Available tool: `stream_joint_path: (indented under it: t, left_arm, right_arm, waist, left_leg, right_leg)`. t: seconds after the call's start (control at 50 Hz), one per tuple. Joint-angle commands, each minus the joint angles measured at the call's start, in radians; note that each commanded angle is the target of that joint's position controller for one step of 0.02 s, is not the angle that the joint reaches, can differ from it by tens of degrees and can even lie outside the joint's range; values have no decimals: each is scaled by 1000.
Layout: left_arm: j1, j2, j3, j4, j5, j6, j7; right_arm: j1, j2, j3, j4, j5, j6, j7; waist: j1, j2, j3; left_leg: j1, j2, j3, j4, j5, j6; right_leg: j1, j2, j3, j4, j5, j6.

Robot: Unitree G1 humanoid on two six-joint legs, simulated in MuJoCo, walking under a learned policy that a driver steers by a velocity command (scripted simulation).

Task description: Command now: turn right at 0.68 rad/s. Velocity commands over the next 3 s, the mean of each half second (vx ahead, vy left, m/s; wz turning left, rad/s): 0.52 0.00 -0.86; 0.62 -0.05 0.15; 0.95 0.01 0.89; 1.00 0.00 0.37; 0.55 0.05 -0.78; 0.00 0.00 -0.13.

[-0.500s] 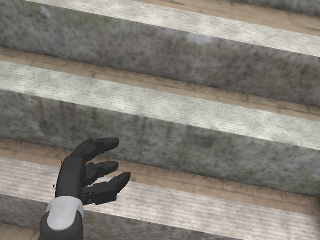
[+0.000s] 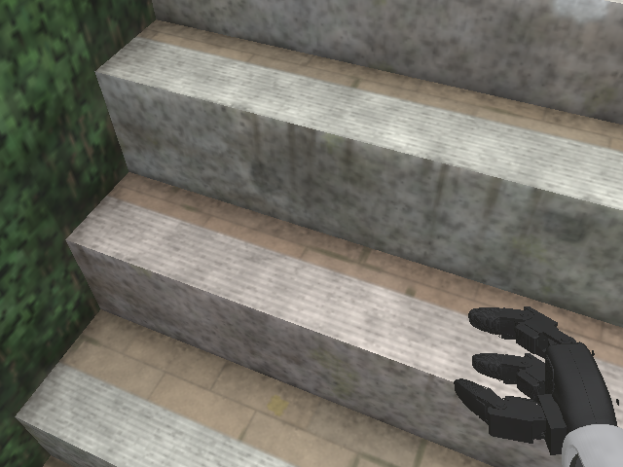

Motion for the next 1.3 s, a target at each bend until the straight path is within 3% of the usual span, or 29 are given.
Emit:
stream_joint_path:
  t: [0.02,0.08,0.14,0.16,0.2,0.22,0.26,0.3,0.34,0.4,0.48,0.52,0.6,0.64,0.66,0.68,0.7,0.72,0.74,0.76,0.78,0.82,0.86,0.88,0.94,1.04,1.08,1.16,1.3]
  left_arm:
    - [-188,152,32,-187,-9,-8,37]
    - [-98,195,56,-180,-22,27,42]
    - [-270,157,40,-205,-41,-17,-5]
    - [-348,85,18,-227,-31,-41,-27]
    - [-354,-34,-30,-268,-22,-74,-72]
    - [-230,4,-25,-233,-8,-74,-88]
    - [-181,53,-16,-191,3,-61,-85]
    - [-314,36,-43,-220,-12,-66,-78]
    - [-355,25,-42,-202,-18,-65,-67]
    - [-389,-9,-58,-212,-29,-63,-59]
    - [-517,-14,-66,-249,-19,-49,-68]
    - [-561,-55,-85,-268,-12,-41,-76]
    - [-737,-136,-148,-356,-65,-75,-115]
    - [-824,-161,-203,-441,-48,-106,-131]
    - [-847,-155,-212,-468,-22,-109,-141]
    - [-722,-107,-190,-425,-24,-128,-131]
    - [-716,-113,-168,-388,-21,-118,-122]
    - [-474,-24,-101,-351,-2,-126,-85]
    - [-152,183,-26,-253,42,-104,-43]
    - [-16,297,13,-161,69,-88,-26]
    - [28,258,-2,-172,119,-76,-24]
    - [-138,154,4,-107,36,-78,-56]
    - [-324,30,-29,-69,48,-66,-56]
    - [-336,25,-30,-32,64,-73,-56]
    - [-262,45,-16,37,59,-81,-47]
    - [-402,111,-30,-4,51,-46,-51]
    - [-266,144,-41,41,59,-35,-53]
    - [-116,224,-21,31,59,-38,-23]
    - [-115,336,39,9,29,38,-3]
  right_arm:
    - [-46,-43,-21,-73,-8,-20,35]
    - [4,-1,-2,-25,36,-36,31]
    - [289,-65,-52,122,54,-27,25]
    - [440,-89,-66,182,52,-33,25]
    - [366,-208,-79,152,-58,-87,3]
    - [275,-182,-74,124,-23,-105,-14]
    - [207,-109,-51,138,13,-109,-13]
    - [309,-135,-59,205,-23,-96,-12]
    - [338,-125,-45,242,-54,-111,-5]
    - [407,-125,-39,300,-27,-119,7]
    - [460,-135,-29,360,-45,-117,8]
    - [568,-148,-38,409,-42,-104,-3]
    - [704,-92,-40,509,-9,-99,-28]
    - [627,-87,-39,514,9,-85,-45]
    - [593,-91,-38,518,18,-78,-47]
    - [499,-181,-67,514,119,-69,-38]
    - [689,-191,-61,558,52,-111,6]
    - [656,-291,-80,540,28,-157,50]
    - [471,-414,-117,466,15,-178,65]
    - [506,-233,-83,430,16,-199,74]
    - [486,-227,-103,510,43,-195,73]
    - [360,-75,-74,402,34,-110,39]
    - [271,32,-43,340,18,-33,16]
    - [284,47,-32,310,29,-13,32]
    - [223,25,-12,293,15,6,58]
    - [301,46,-9,216,42,46,-5]
    - [168,93,11,157,46,50,-25]
    - [119,34,10,117,47,32,-6]
    - [-122,67,68,-28,76,27,81]
  waist:
    - [-87,-8,-21]
    - [-59,-114,-80]
    - [-211,-173,-45]
    - [-272,-86,-91]
    - [-185,153,-199]
    - [-114,145,-183]
    - [-80,79,-86]
    - [-121,-14,-1]
    - [-146,4,-26]
    - [-152,5,6]
    - [-171,49,64]
    - [-208,68,100]
    - [-260,34,238]
    - [-186,-46,252]
    - [-169,-66,209]
    - [-56,35,145]
    - [-140,-15,-66]
    - [-6,116,-225]
    - [156,71,-428]
    - [103,-365,-609]
    - [115,-202,-725]
    - [-3,-85,-495]
    - [-85,-124,-180]
    - [-140,-113,-152]
    - [-171,-28,-132]
    - [-314,-46,33]
    - [-255,-71,103]
    - [-174,-62,12]
    - [-97,-188,63]
  left_leg:
    - [-209,40,15,-70,-20,-55]
    - [-6,-5,123,-420,-107,-38]
    - [518,-2,156,-755,175,64]
    - [760,108,42,-743,239,90]
    - [663,521,-741,-936,-372,256]
    - [615,545,-792,-979,-533,283]
    - [415,437,-467,-894,-351,241]
    - [241,358,-254,-890,-229,231]
    - [217,375,-182,-865,-61,254]
    - [285,408,-86,-843,-25,237]
    - [370,468,26,-894,35,226]
    - [489,515,32,-942,54,235]
    - [755,538,-6,-1046,116,233]
    - [483,504,65,-1278,187,218]
    - [343,488,108,-1371,293,230]
    - [54,274,287,-1240,810,242]
    - [5,414,161,-1085,1808,272]
    - [159,427,83,-837,2526,196]
    - [125,349,52,-498,2272,105]
    - [-77,123,87,42,755,15]
    - [-23,6,-52,655,164,-60]
    - [-346,132,-12,723,257,29]
    - [-395,184,8,860,366,44]
    - [-418,200,5,869,433,90]
    - [-510,194,-27,855,481,155]
    - [-706,133,-6,1049,468,66]
    - [-906,138,42,1214,393,57]
    - [-979,220,44,1056,341,29]
    - [-1059,353,228,680,-32,24]
  right_leg:
    - [105,-221,478,-253,0,-177]
    - [16,-136,424,-268,-293,-146]
    - [-441,-64,320,-124,-421,-92]
    - [-647,-14,235,154,-410,-50]
    - [-919,-20,217,963,-110,6]
    - [-967,-54,215,1204,-35,26]
    - [-925,-75,133,1355,51,58]
    - [-903,-87,106,1324,161,75]
    - [-885,-45,46,1545,303,57]
    - [-1023,-62,128,1571,357,31]
    - [-1132,-97,130,1522,350,42]
    - [-1258,-122,131,1590,246,38]
    - [-1616,-169,225,1645,-151,30]
    - [-1350,-266,74,1256,-126,22]
    - [-1037,-313,-29,1081,8,15]
    - [-369,-187,-157,657,-257,3]
    - [93,-13,-379,725,-150,-14]
    - [217,-5,-206,686,14,-80]
    - [413,-155,124,518,495,-159]
    - [609,-494,555,147,1030,-337]
    - [488,-594,694,-8,1330,-417]
    - [365,-562,437,31,561,-260]
    - [-5,-532,280,-103,45,-119]
    - [-66,-534,237,-154,-159,-67]
    - [-33,-525,26,-210,43,-37]
    - [-140,-452,-311,-294,62,15]
    - [-8,-466,-345,-331,323,1]
    - [303,-472,-387,-364,289,-39]
    - [550,-502,-413,-543,99,-70]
